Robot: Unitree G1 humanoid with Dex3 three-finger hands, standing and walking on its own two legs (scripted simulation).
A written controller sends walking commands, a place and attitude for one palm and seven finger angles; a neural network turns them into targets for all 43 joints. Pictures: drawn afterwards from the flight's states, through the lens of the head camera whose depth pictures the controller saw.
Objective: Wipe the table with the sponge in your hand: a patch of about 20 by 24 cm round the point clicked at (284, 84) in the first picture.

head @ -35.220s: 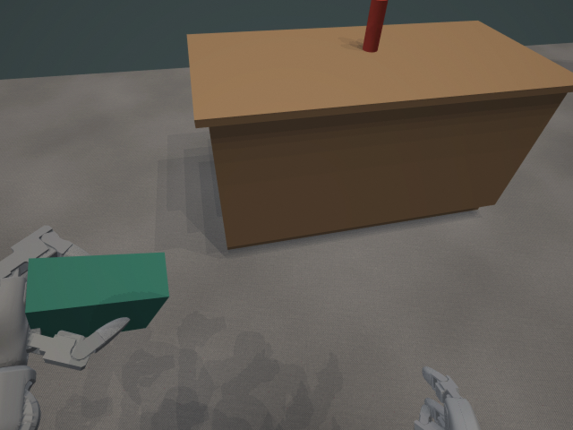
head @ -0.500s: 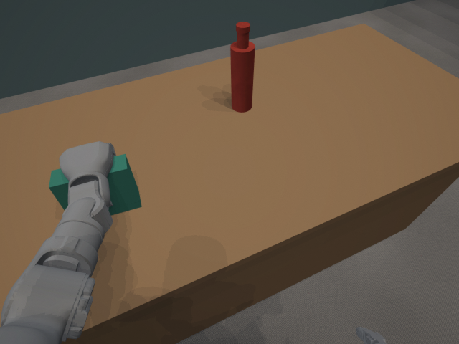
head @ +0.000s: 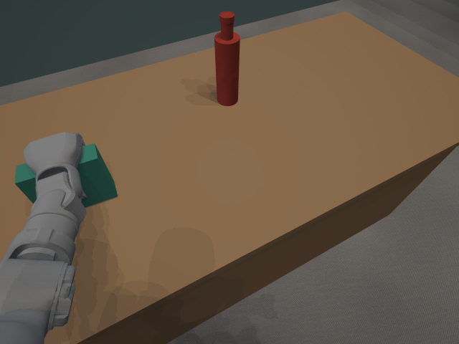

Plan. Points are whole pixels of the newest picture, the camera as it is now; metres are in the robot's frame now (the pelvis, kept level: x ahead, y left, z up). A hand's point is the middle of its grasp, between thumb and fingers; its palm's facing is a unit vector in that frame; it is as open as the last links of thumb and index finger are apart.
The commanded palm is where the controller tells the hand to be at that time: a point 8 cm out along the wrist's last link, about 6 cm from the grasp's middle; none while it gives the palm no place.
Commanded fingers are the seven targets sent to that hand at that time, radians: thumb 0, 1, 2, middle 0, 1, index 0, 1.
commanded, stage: slide back across to the first lane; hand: left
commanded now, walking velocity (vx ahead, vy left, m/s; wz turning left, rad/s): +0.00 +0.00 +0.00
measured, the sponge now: (75, 188) +0.41 +0.31 +0.01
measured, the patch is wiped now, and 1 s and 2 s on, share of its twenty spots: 1.00 1.00 1.00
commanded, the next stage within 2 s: wipe back along the first lane in 0.40 s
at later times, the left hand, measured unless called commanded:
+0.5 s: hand (35, 184) +0.39 +0.36 +0.04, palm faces -0.09 -0.05 -0.99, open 9.3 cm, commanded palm +0.36 +0.36 +0.09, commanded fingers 0.00 0.10 1.30 -1.20 -1.60 -1.20 -1.60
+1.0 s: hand (28, 207) +0.35 +0.36 +0.04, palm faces -0.06 -0.03 -1.00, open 9.3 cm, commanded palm +0.31 +0.34 +0.08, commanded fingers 0.00 0.10 1.30 -1.20 -1.60 -1.20 -1.60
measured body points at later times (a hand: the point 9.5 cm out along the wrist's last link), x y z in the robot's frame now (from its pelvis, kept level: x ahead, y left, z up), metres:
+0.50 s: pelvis +0.03 +0.01 +0.01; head +0.08 +0.01 +0.45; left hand +0.39 +0.36 +0.10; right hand +0.17 -0.25 -0.12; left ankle +0.00 +0.12 -0.73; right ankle +0.03 -0.13 -0.73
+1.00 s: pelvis +0.03 +0.02 +0.00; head +0.06 +0.01 +0.45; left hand +0.34 +0.35 +0.09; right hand +0.20 -0.22 -0.11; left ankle +0.00 +0.12 -0.73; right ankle +0.03 -0.12 -0.73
